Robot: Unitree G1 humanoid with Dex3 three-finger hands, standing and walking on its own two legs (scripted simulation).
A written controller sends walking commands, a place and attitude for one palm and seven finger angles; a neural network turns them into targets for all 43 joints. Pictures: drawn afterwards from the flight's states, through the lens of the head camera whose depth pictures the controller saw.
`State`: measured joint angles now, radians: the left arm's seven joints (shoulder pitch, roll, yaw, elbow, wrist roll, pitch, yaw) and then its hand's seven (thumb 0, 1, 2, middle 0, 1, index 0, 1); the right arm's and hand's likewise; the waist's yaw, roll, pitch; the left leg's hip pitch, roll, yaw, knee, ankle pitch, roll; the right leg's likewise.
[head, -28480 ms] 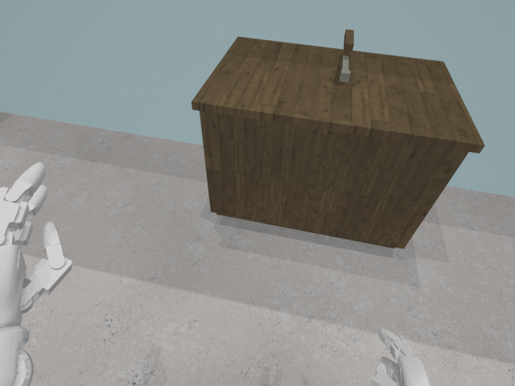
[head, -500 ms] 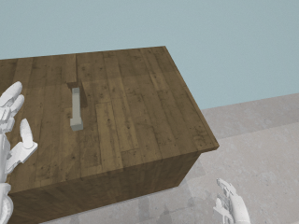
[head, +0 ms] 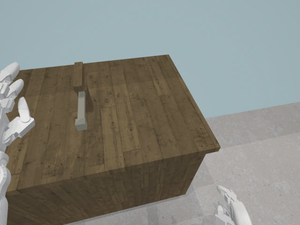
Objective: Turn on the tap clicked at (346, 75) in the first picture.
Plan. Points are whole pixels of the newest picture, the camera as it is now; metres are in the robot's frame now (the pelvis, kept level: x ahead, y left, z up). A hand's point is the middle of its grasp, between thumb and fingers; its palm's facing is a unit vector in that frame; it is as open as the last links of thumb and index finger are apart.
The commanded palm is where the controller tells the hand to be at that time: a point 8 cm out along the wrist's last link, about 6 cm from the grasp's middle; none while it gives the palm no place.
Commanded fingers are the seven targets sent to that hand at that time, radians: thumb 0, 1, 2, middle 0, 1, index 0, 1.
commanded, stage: turn the palm inward beside the body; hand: left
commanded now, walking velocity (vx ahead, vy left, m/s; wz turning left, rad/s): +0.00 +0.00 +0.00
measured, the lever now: (81, 124) +0.37 +0.26 +0.04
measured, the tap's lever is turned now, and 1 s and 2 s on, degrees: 0 0 0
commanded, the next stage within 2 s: none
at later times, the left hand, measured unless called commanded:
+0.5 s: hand (61, 158) +0.20 +0.20 +0.15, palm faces +0.43 -0.84 -0.33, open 7.4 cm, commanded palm +0.14 +0.25 +0.16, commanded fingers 0.00 0.90 0.90 -0.20 -0.30 -0.20 -0.30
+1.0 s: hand (64, 165) +0.19 +0.20 +0.14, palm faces +0.44 -0.87 -0.22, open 7.4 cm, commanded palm +0.14 +0.24 +0.14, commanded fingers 0.00 0.90 0.90 -0.20 -0.30 -0.20 -0.30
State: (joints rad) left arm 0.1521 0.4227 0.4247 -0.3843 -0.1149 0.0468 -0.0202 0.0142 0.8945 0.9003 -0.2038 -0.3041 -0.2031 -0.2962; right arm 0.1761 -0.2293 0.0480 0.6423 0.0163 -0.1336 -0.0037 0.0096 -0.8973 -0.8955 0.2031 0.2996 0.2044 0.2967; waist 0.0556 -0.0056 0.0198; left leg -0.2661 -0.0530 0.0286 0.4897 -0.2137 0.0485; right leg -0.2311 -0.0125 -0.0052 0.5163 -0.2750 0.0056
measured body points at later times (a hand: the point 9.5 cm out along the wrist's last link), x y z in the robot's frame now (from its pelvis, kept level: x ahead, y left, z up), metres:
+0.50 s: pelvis -0.02 -0.07 -0.02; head -0.03 -0.10 +0.43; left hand +0.17 +0.25 +0.17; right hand +0.19 -0.29 -0.10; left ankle +0.03 +0.08 -0.74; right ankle +0.00 -0.12 -0.74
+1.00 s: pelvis +0.01 -0.05 -0.02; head +0.01 -0.08 +0.43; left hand +0.16 +0.24 +0.15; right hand +0.22 -0.27 -0.09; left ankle +0.03 +0.08 -0.74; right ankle +0.00 -0.12 -0.74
